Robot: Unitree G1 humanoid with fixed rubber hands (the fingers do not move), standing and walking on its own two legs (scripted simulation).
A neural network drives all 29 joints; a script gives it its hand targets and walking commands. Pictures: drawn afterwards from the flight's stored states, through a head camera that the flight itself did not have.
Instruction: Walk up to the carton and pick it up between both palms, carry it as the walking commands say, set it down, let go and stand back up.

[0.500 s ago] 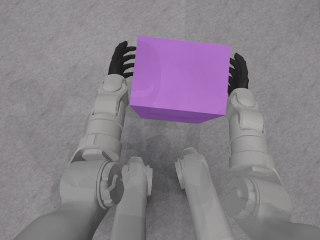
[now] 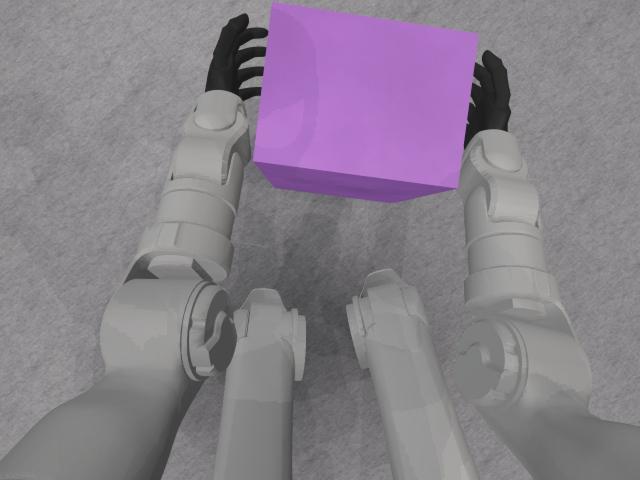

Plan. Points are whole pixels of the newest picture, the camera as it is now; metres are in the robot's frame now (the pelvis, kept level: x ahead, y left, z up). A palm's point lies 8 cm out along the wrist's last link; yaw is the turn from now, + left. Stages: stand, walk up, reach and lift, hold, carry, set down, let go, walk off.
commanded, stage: set down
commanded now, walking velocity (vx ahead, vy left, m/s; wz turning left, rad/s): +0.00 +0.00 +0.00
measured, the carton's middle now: (349, 131) +0.49 -0.07 -0.19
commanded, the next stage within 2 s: none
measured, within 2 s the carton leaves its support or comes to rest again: neither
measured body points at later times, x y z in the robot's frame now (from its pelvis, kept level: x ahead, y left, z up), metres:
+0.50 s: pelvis +0.00 +0.00 -0.05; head +0.35 +0.00 +0.24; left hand +0.56 +0.07 -0.20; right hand +0.49 -0.21 -0.20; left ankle +0.10 +0.12 -0.41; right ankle +0.12 -0.14 -0.41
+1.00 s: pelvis +0.00 +0.00 -0.06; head +0.35 -0.01 +0.23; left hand +0.55 +0.07 -0.22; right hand +0.49 -0.21 -0.22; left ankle +0.10 +0.12 -0.41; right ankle +0.12 -0.14 -0.41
